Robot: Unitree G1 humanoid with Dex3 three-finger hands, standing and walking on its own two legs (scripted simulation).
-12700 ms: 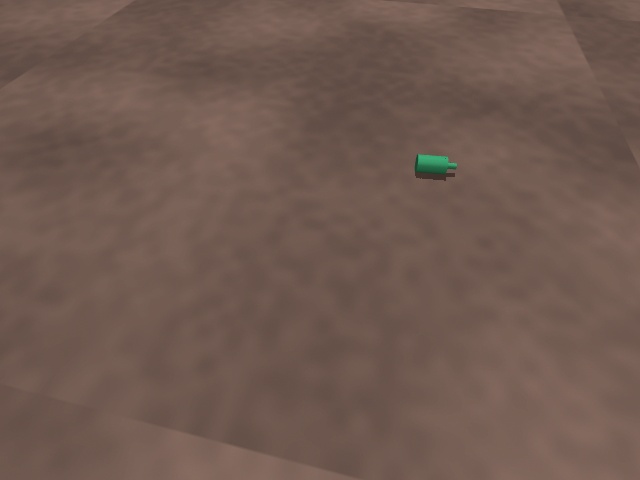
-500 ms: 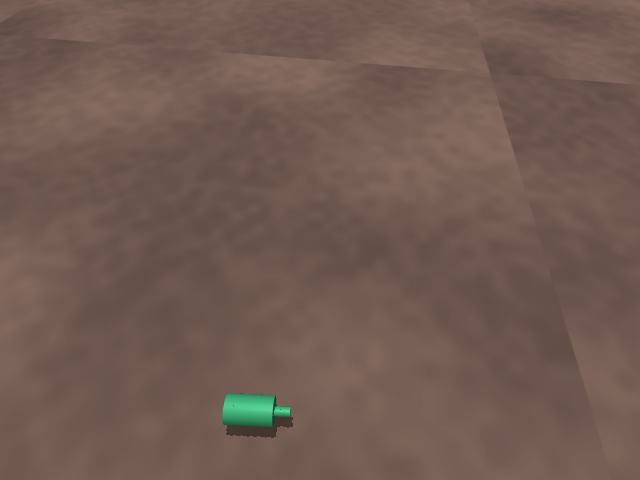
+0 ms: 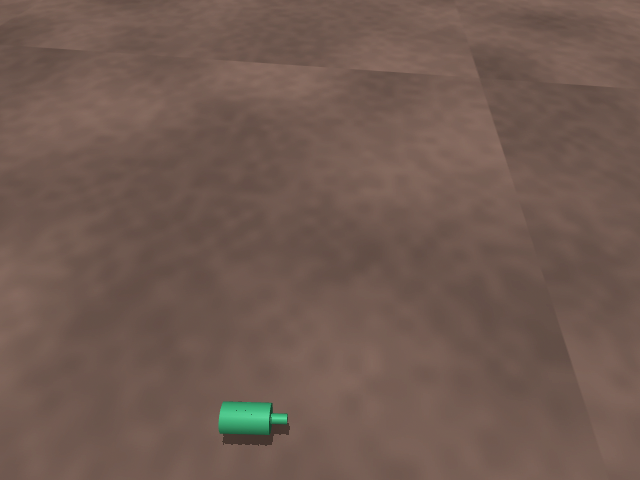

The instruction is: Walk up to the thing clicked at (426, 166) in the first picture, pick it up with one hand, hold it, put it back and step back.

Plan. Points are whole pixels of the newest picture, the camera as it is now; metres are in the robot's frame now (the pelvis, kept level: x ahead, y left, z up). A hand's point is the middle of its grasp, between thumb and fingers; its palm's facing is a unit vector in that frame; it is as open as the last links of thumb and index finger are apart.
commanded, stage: stand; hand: left
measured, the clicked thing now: (254, 418) +0.40 +0.19 -0.74
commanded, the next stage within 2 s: none
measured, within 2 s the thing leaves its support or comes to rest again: neither
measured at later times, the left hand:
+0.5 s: hand out of the picture +0.09 +0.26 -0.16, palm faces -0.02 -0.94 -0.35, open 7.4 cm
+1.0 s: hand out of the picture +0.08 +0.27 -0.16, palm faces -0.02 -0.94 -0.34, open 7.4 cm
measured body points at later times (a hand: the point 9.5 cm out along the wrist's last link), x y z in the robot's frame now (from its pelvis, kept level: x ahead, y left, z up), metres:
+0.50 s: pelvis +0.02 +0.01 +0.00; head +0.03 +0.01 +0.45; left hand +0.09 +0.31 -0.13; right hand +0.09 -0.29 -0.13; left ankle +0.01 +0.12 -0.75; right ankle -0.01 -0.12 -0.75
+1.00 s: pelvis +0.02 +0.01 +0.00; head +0.03 +0.02 +0.45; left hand +0.08 +0.32 -0.14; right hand +0.09 -0.29 -0.13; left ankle +0.01 +0.12 -0.75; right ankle -0.01 -0.12 -0.75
